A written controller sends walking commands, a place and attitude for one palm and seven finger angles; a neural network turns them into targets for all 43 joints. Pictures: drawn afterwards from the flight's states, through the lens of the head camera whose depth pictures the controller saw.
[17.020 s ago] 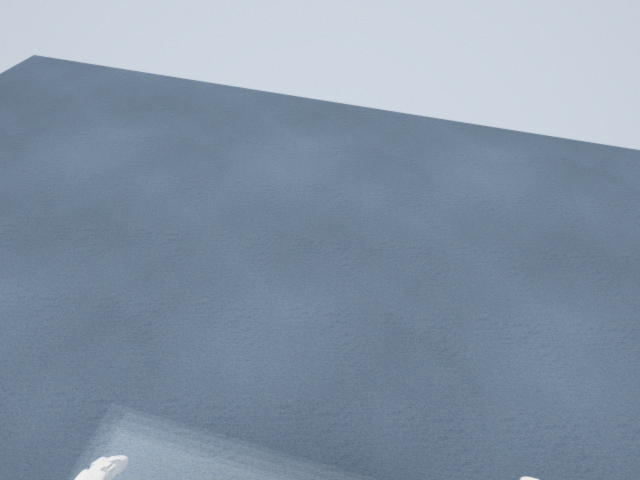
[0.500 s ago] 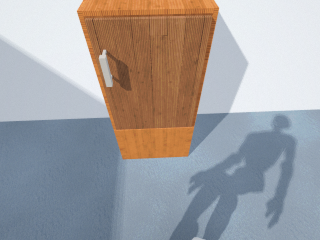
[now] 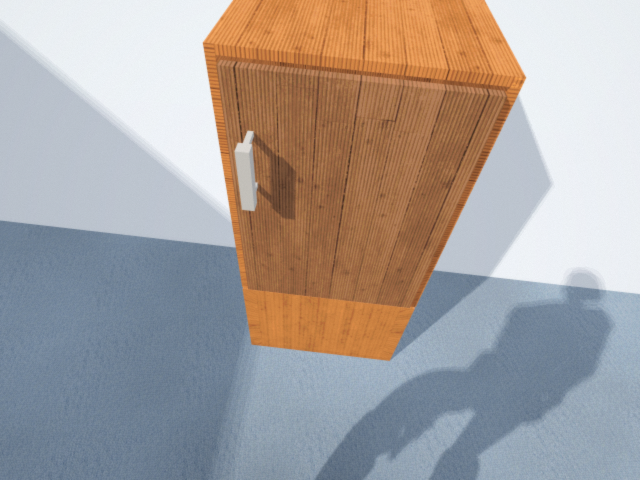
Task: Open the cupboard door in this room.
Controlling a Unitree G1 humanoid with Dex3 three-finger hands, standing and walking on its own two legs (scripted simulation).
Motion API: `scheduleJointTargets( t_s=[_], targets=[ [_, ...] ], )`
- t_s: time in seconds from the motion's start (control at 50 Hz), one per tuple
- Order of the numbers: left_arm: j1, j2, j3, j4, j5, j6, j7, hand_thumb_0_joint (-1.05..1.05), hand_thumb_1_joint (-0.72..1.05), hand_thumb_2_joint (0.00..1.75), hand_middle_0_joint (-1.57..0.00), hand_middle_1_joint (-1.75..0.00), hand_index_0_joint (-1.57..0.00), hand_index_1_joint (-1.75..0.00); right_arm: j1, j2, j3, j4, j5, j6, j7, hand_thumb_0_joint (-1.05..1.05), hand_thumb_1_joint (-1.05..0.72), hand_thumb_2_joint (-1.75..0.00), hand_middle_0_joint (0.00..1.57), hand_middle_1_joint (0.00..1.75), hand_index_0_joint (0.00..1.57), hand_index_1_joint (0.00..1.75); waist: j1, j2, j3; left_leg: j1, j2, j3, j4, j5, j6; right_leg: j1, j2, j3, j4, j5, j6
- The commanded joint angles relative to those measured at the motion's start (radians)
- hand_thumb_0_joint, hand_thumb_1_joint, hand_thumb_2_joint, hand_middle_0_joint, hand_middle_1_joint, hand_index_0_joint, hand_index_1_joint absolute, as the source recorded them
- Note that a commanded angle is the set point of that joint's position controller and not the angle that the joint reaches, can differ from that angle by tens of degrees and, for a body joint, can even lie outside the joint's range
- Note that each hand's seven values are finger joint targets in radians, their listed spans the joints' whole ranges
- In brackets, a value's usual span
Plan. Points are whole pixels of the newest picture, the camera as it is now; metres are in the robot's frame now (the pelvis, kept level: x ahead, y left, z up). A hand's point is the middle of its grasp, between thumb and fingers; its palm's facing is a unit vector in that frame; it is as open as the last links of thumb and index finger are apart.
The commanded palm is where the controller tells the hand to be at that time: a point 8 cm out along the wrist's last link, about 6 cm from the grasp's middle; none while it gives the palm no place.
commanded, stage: come to a stop and stand still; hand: left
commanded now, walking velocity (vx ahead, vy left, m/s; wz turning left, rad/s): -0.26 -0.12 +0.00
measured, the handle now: (249, 171) +0.58 +0.19 +0.03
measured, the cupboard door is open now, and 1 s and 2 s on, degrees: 0 0 0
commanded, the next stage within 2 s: look again from close up in 1.10 s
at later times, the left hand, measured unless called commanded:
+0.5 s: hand out of the picture +0.05 +0.15 -0.16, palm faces -0.02 -0.96 -0.29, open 7.3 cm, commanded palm none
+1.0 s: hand out of the picture -0.03 +0.07 -0.17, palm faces +0.03 -0.98 -0.17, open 7.3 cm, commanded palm none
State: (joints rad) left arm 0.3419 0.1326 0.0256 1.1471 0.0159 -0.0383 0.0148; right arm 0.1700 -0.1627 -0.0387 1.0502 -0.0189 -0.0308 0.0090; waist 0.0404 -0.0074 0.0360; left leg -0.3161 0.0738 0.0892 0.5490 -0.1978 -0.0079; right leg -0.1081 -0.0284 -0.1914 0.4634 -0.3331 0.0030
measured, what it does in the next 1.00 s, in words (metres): steps to the right: right foot, then left foot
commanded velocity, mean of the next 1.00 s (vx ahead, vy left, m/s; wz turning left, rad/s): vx -0.04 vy -0.04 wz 0.00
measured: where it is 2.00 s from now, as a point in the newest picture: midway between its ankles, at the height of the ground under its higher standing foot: outside the picture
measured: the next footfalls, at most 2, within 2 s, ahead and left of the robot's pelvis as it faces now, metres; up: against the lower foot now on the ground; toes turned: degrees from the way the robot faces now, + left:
right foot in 0.46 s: +0.07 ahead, -0.16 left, +0.00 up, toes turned -7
left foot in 0.76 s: -0.01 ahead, +0.05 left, +0.00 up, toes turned +0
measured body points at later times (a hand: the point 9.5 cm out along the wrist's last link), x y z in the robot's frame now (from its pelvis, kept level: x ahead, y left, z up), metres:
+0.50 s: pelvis -0.01 -0.06 -0.01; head +0.00 -0.08 +0.44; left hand +0.05 +0.20 -0.14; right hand +0.01 -0.30 -0.17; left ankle +0.04 +0.10 -0.73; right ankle -0.02 -0.17 -0.74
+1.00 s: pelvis -0.04 -0.09 +0.01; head -0.03 -0.09 +0.46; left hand -0.04 +0.13 -0.15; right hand -0.04 -0.31 -0.15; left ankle -0.05 +0.05 -0.73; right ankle -0.02 -0.17 -0.73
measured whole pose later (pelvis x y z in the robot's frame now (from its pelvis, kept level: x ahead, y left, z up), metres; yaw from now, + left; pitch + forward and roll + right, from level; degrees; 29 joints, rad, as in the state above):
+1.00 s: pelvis -0.04 -0.09 +0.01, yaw -2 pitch -2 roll +0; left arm 0.26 0.14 0.01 1.14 0.00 0.01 0.02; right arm 0.26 -0.13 -0.01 1.15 -0.01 0.02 -0.03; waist 0.01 0.00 0.04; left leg -0.12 0.05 0.03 0.41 -0.25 -0.03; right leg -0.18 0.03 -0.11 0.40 -0.19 -0.06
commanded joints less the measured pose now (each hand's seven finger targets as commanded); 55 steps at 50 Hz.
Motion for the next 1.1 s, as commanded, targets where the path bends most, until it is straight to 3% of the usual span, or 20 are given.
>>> scheduleJointTargets(
  t_s=[0.0, 0.04, 0.1, 0.16, 0.24, 0.36, 0.4, 0.42, 0.44, 0.46, 0.48, 0.5, 0.56, 0.64, 0.7, 0.76, 0.78, 0.82, 0.96, 1.08],
  targets=[
    [0.078, 0.051, -0.013, -0.026, -0.009, 0.007, 0.028, 0.00, 0.90, 0.90, -0.20, -0.30, -0.20, -0.30, 0.154, -0.144, -0.010, 0.025, 0.006, -0.009, -0.038, 0.00, -0.90, -0.90, 0.20, 0.30, 0.20, 0.30, -0.046, 0.180, -0.088, 0.300, 0.279, -0.196, -0.136, 0.765, 0.136, -0.150, -0.060, 0.089, 0.113, -0.119, 0.021],
    [0.063, 0.073, -0.012, -0.015, -0.010, 0.029, 0.030, 0.00, 0.90, 0.90, -0.20, -0.30, -0.20, -0.30, 0.110, -0.136, -0.004, 0.030, 0.009, -0.001, -0.058, 0.00, -0.90, -0.90, 0.20, 0.30, 0.20, 0.30, -0.048, 0.228, -0.069, 0.293, 0.275, -0.213, -0.177, 0.890, 0.164, -0.184, -0.064, 0.117, 0.218, -0.183, 0.032],
    [0.034, 0.101, 0.005, -0.034, -0.002, 0.053, 0.026, 0.00, 0.90, 0.90, -0.20, -0.30, -0.20, -0.30, 0.095, -0.155, -0.022, 0.027, 0.008, 0.013, -0.071, 0.00, -0.90, -0.90, 0.20, 0.30, 0.20, 0.30, -0.057, 0.170, -0.043, 0.289, 0.295, -0.201, -0.172, 0.945, 0.189, -0.255, -0.066, 0.159, 0.365, -0.200, 0.031],
    [0.011, 0.112, 0.028, -0.065, 0.003, 0.071, 0.019, 0.00, 0.90, 0.90, -0.20, -0.30, -0.20, -0.30, 0.070, -0.171, -0.044, 0.000, 0.006, 0.024, -0.073, 0.00, -0.90, -0.90, 0.20, 0.30, 0.20, 0.30, -0.054, 0.097, -0.079, 0.263, 0.306, -0.184, -0.179, 0.793, 0.206, -0.303, -0.052, 0.185, 0.517, -0.179, 0.035],
    [-0.017, 0.102, 0.046, -0.111, 0.007, 0.089, 0.009, 0.00, 0.90, 0.90, -0.20, -0.30, -0.20, -0.30, 0.025, -0.173, -0.054, -0.033, -0.003, 0.029, -0.061, 0.00, -0.90, -0.90, 0.20, 0.30, 0.20, 0.30, -0.044, 0.103, -0.100, 0.186, 0.280, -0.146, -0.213, 0.499, 0.188, -0.330, -0.039, 0.199, 0.598, -0.115, 0.045],
    [-0.041, 0.100, 0.034, -0.137, 0.003, 0.075, 0.000, 0.00, 0.90, 0.90, -0.20, -0.30, -0.20, -0.30, -0.027, -0.173, -0.057, -0.045, -0.012, 0.038, -0.038, 0.00, -0.90, -0.90, 0.20, 0.30, 0.20, 0.30, -0.035, 0.232, -0.042, 0.058, 0.231, -0.151, -0.249, 0.081, 0.140, -0.179, -0.041, 0.137, 0.252, -0.112, 0.027],
    [0.025, 0.116, 0.033, -0.109, 0.003, 0.061, 0.002, 0.00, 0.90, 0.90, -0.20, -0.30, -0.20, -0.30, -0.020, -0.175, -0.058, -0.040, -0.005, 0.045, -0.033, 0.00, -0.90, -0.90, 0.20, 0.30, 0.20, 0.30, -0.003, 0.159, -0.059, 0.004, 0.182, -0.124, -0.172, -0.027, 0.090, -0.039, -0.024, 0.105, 0.022, 0.057, 0.030],
    [0.047, 0.152, 0.035, -0.102, 0.012, 0.052, 0.005, 0.00, 0.90, 0.90, -0.20, -0.30, -0.20, -0.30, -0.001, -0.139, -0.054, -0.039, 0.003, 0.048, -0.030, 0.00, -0.90, -0.90, 0.20, 0.30, 0.20, 0.30, 0.001, 0.041, -0.059, -0.037, 0.109, -0.073, -0.078, -0.101, 0.043, 0.005, -0.058, 0.145, -0.103, 0.117, 0.029],
    [0.003, 0.232, 0.038, -0.118, 0.021, 0.038, 0.011, 0.00, 0.90, 0.90, -0.20, -0.30, -0.20, -0.30, 0.030, -0.065, -0.037, -0.053, 0.013, 0.054, -0.026, 0.00, -0.90, -0.90, 0.20, 0.30, 0.20, 0.30, -0.025, -0.204, -0.030, -0.114, 0.017, 0.001, 0.065, -0.263, -0.018, -0.047, -0.250, 0.389, -0.222, 0.070, -0.031],
    [-0.062, 0.262, 0.035, -0.145, 0.013, 0.038, 0.011, 0.00, 0.90, 0.90, -0.20, -0.30, -0.20, -0.30, -0.019, -0.052, -0.026, -0.078, 0.011, 0.062, -0.019, 0.00, -0.90, -0.90, 0.20, 0.30, 0.20, 0.30, -0.016, -0.251, 0.039, -0.080, -0.002, -0.033, 0.141, -0.334, -0.019, -0.209, -0.328, 0.448, -0.279, 0.037, -0.108],
    [-0.107, 0.265, 0.029, -0.159, 0.013, 0.041, 0.010, 0.00, 0.90, 0.90, -0.20, -0.30, -0.20, -0.30, -0.015, -0.063, -0.028, -0.075, 0.008, 0.065, -0.013, 0.00, -0.90, -0.90, 0.20, 0.30, 0.20, 0.30, -0.027, -0.180, 0.037, -0.035, -0.004, -0.058, 0.188, -0.321, -0.011, -0.269, -0.319, 0.394, -0.282, -0.036, -0.134],
    [-0.126, 0.253, 0.037, -0.159, 0.012, 0.033, 0.012, 0.00, 0.90, 0.90, -0.20, -0.30, -0.20, -0.30, -0.011, -0.067, -0.028, -0.067, 0.002, 0.073, -0.017, 0.00, -0.90, -0.90, 0.20, 0.30, 0.20, 0.30, -0.028, -0.280, 0.055, -0.064, -0.001, -0.080, 0.219, -0.301, -0.006, -0.272, -0.279, 0.413, -0.285, -0.056, -0.128],
    [-0.148, 0.183, 0.018, -0.142, 0.001, 0.028, 0.014, 0.00, 0.90, 0.90, -0.20, -0.30, -0.20, -0.30, 0.070, -0.073, -0.024, -0.005, 0.005, 0.065, -0.021, 0.00, -0.90, -0.90, 0.20, 0.30, 0.20, 0.30, -0.057, -0.181, 0.034, -0.041, -0.011, -0.073, 0.264, -0.212, -0.005, -0.175, -0.214, 0.301, -0.212, 0.209, -0.134],
    [-0.084, 0.173, 0.017, -0.112, -0.001, 0.019, 0.015, 0.00, 0.90, 0.90, -0.20, -0.30, -0.20, -0.30, 0.077, -0.052, -0.011, 0.013, 0.010, 0.052, -0.030, 0.00, -0.90, -0.90, 0.20, 0.30, 0.20, 0.30, -0.033, -0.101, -0.003, -0.002, -0.019, -0.061, 0.141, -0.206, -0.018, -0.072, -0.208, 0.286, -0.151, 0.413, -0.149],
    [-0.079, 0.168, 0.016, -0.088, -0.010, 0.019, 0.020, 0.00, 0.90, 0.90, -0.20, -0.30, -0.20, -0.30, 0.125, -0.044, -0.001, 0.040, 0.011, 0.040, -0.040, 0.00, -0.90, -0.90, 0.20, 0.30, 0.20, 0.30, -0.047, -0.074, -0.041, 0.118, -0.014, -0.068, -0.089, -0.070, -0.016, -0.056, -0.197, 0.294, -0.116, 0.394, -0.124],
    [-0.059, 0.118, 0.004, -0.078, -0.017, 0.023, 0.017, 0.00, 0.90, 0.90, -0.20, -0.30, -0.20, -0.30, 0.125, -0.089, 0.000, 0.059, 0.009, 0.020, -0.049, 0.00, -0.90, -0.90, 0.20, 0.30, 0.20, 0.30, -0.026, 0.044, -0.059, 0.216, 0.082, -0.156, -0.164, 0.180, 0.027, -0.093, -0.091, 0.231, -0.095, 0.291, -0.037],
    [-0.064, 0.111, 0.004, -0.077, -0.014, 0.026, 0.019, 0.00, 0.90, 0.90, -0.20, -0.30, -0.20, -0.30, 0.119, -0.091, 0.001, 0.062, 0.009, 0.024, -0.051, 0.00, -0.90, -0.90, 0.20, 0.30, 0.20, 0.30, -0.027, 0.013, -0.036, 0.185, 0.080, -0.138, -0.164, 0.116, 0.025, -0.088, -0.085, 0.239, -0.127, 0.243, -0.026],
    [-0.080, 0.129, 0.004, -0.058, -0.014, 0.030, 0.017, 0.00, 0.90, 0.90, -0.20, -0.30, -0.20, -0.30, 0.108, -0.067, 0.010, 0.076, 0.009, 0.023, -0.051, 0.00, -0.90, -0.90, 0.20, 0.30, 0.20, 0.30, -0.028, 0.100, -0.015, 0.152, 0.064, -0.132, -0.198, 0.083, 0.023, -0.050, -0.090, 0.217, -0.125, 0.236, -0.022],
    [-0.047, 0.119, -0.002, -0.038, -0.008, 0.033, 0.017, 0.00, 0.90, 0.90, -0.20, -0.30, -0.20, -0.30, 0.144, -0.043, 0.014, 0.081, 0.007, 0.039, -0.048, 0.00, -0.90, -0.90, 0.20, 0.30, 0.20, 0.30, -0.034, -0.004, 0.100, 0.133, 0.025, -0.101, -0.230, -0.087, 0.016, -0.141, -0.089, 0.256, -0.240, -0.024, -0.023],
    [-0.020, 0.103, -0.003, -0.037, -0.008, 0.026, 0.019, 0.00, 0.90, 0.90, -0.20, -0.30, -0.20, -0.30, 0.180, -0.040, 0.016, 0.079, 0.006, 0.031, -0.048, 0.00, -0.90, -0.90, 0.20, 0.30, 0.20, 0.30, -0.042, 0.000, 0.057, 0.150, 0.023, -0.095, -0.227, -0.057, 0.020, -0.131, -0.091, 0.257, -0.232, 0.004, -0.025]
  ],
)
